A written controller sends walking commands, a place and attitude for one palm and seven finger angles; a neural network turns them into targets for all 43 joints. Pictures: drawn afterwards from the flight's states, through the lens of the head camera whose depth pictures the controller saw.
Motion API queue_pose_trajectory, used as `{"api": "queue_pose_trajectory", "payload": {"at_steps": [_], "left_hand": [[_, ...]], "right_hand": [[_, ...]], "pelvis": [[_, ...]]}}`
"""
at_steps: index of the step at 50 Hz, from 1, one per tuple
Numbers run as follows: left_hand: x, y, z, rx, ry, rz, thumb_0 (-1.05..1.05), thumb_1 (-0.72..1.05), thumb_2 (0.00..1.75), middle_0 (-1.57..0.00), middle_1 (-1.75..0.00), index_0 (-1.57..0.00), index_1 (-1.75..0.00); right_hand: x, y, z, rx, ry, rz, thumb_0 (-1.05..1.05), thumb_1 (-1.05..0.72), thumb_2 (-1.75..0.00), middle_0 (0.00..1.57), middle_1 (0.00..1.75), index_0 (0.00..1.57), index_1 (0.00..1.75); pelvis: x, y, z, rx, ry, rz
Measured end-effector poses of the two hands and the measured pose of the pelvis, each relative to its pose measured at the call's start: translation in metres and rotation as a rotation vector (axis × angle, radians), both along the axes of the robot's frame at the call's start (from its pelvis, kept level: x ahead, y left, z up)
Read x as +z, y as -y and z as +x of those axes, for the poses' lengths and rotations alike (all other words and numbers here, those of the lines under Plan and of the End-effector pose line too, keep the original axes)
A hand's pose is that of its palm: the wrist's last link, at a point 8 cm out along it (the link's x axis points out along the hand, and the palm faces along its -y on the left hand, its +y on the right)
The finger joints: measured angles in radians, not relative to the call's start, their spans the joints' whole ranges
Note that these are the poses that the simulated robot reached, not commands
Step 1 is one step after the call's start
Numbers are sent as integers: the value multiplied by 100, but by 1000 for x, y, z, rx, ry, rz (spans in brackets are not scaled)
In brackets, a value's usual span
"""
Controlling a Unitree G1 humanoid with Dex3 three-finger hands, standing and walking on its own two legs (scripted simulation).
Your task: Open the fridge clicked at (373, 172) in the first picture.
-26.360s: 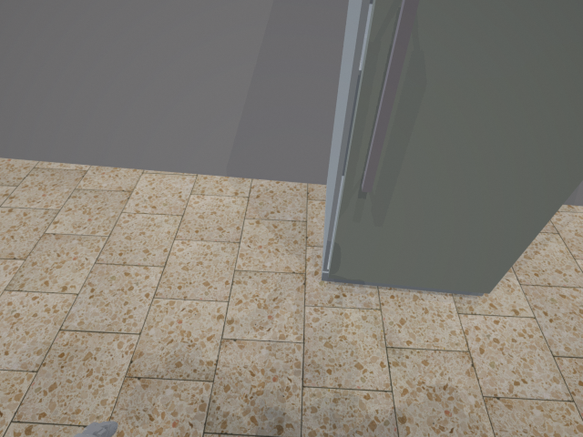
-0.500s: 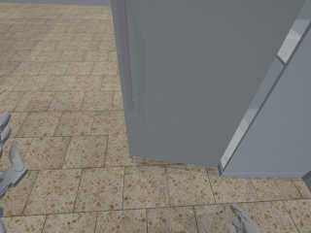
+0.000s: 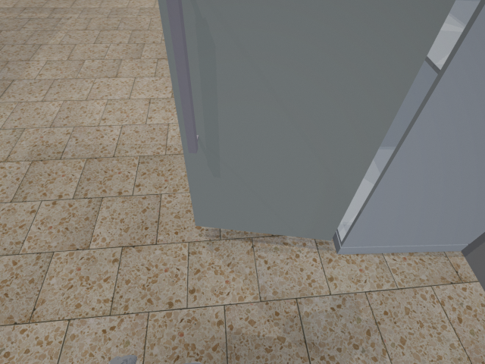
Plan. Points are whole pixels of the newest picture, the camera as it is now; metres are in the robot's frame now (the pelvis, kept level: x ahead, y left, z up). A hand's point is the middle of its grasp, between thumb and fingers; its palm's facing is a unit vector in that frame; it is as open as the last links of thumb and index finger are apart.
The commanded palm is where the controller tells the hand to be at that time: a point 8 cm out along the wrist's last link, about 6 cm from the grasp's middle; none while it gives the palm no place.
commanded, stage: let the arm hang, fingers relaxed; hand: left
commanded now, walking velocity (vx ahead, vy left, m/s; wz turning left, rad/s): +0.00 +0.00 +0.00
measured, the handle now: (186, 73) +0.73 +0.16 +0.10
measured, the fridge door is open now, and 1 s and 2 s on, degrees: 81 81 81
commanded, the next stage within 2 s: look to check the result in 0.80 s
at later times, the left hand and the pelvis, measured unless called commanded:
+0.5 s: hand out of the picture +0.06 +0.26 -0.14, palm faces -0.01 -0.94 -0.33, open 7.3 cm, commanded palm none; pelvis +0.03 +0.01 +0.02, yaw +0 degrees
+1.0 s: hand out of the picture +0.14 +0.24 -0.14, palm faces -0.05 -0.95 -0.31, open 7.3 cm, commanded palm none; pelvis +0.06 +0.00 +0.02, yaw -1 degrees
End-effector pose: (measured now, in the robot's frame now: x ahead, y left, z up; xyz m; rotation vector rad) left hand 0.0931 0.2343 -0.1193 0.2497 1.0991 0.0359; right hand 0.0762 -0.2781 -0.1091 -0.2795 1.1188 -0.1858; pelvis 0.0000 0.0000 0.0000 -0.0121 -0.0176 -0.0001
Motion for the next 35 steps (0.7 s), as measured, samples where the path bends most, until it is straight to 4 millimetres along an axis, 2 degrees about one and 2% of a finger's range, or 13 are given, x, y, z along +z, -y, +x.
{"api": "queue_pose_trajectory", "payload": {"at_steps": [1, 3, 7, 10, 14, 18, 23, 30, 35], "left_hand": [[-11, 7, -15, 14, -57, -31, 1, 91, 90, -20, -30, -20, -30], [-24, 9, -40, 61, -145, -50, 1, 94, 90, -21, -30, -21, -30], [-28, 0, -82, 117, -268, -50, 1, 95, 90, -21, -30, -21, -30], [-20, -13, -104, 151, -325, -13, 1, 94, 90, -21, -30, -21, -30], [-8, -34, -114, 176, -359, 52, 1, 93, 90, -21, -30, -20, -30], [2, -52, -100, 179, -339, 101, 1, 92, 90, -20, -30, -20, -30], [10, -64, -58, 160, -247, 127, 1, 91, 90, -20, -30, -20, -30], [16, -60, 6, 111, -117, 111, 1, 91, 90, -20, -30, -20, -30], [18, -51, 37, 81, -69, 90, 0, 91, 90, -20, -30, -20, -30]], "right_hand": [[0, -1, -12, -8, -46, -8, 1, -91, -90, 20, 30, 20, 30], [1, -4, -35, -21, -134, -16, 1, -91, -90, 20, 30, 20, 30], [2, -10, -66, -38, -263, -10, 1, -91, -90, 20, 30, 20, 30], [0, -12, -73, -49, -297, 3, 1, -91, -90, 20, 30, 20, 30], [-6, -13, -61, -57, -272, 21, 1, -91, -90, 20, 30, 20, 30], [-9, -15, -40, -56, -215, 34, 1, -91, -90, 20, 30, 20, 30], [-7, -18, -10, -38, -155, 40, 1, -91, -90, 20, 30, 20, 30], [3, -14, 28, -18, -88, 26, 1, -91, -90, 20, 30, 20, 30], [9, -7, 46, -14, -61, 9, 1, -91, -90, 20, 30, 20, 30]], "pelvis": [[0, 0, 0, 1, 0, -1], [2, 1, 1, 5, -4, -7], [7, 3, 2, 14, -16, -16], [10, 3, 3, 17, -19, -18], [12, 1, 8, 14, -16, -18], [13, -2, 14, 7, -11, -13], [16, -5, 22, 1, -10, -4], [20, -7, 33, -5, -11, 5], [21, -7, 40, -8, -13, 10]]}}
